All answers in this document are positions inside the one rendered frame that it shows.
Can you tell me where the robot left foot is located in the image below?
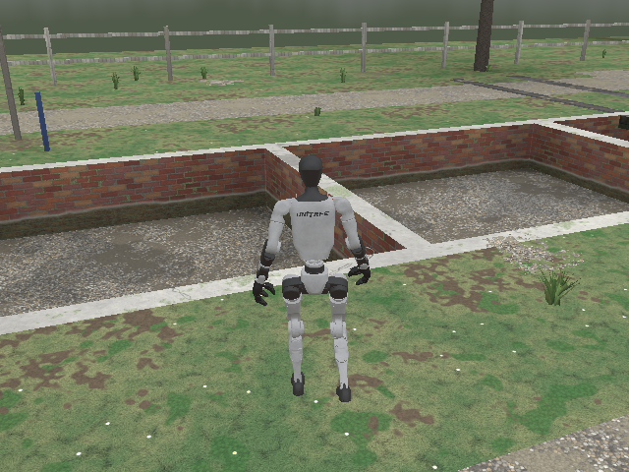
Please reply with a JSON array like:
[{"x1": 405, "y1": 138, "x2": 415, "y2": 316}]
[{"x1": 291, "y1": 372, "x2": 305, "y2": 396}]

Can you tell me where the right robot hand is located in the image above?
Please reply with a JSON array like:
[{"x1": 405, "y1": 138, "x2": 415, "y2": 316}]
[{"x1": 348, "y1": 266, "x2": 371, "y2": 285}]

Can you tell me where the robot right forearm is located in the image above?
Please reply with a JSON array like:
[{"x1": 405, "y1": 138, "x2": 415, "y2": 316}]
[{"x1": 351, "y1": 234, "x2": 370, "y2": 269}]

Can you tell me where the left robot upper arm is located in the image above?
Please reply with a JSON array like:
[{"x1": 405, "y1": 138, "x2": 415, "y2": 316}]
[{"x1": 265, "y1": 199, "x2": 292, "y2": 255}]

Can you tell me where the right robot upper arm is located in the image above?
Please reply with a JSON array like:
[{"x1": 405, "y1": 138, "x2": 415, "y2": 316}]
[{"x1": 332, "y1": 197, "x2": 361, "y2": 250}]

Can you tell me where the robot head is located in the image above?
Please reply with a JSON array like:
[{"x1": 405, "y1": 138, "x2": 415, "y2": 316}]
[{"x1": 295, "y1": 154, "x2": 328, "y2": 202}]

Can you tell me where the robot left forearm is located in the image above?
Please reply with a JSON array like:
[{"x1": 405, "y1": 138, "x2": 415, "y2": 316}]
[{"x1": 255, "y1": 239, "x2": 275, "y2": 284}]

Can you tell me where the left robot hand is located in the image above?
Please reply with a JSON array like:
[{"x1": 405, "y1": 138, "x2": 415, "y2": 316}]
[{"x1": 253, "y1": 281, "x2": 275, "y2": 306}]

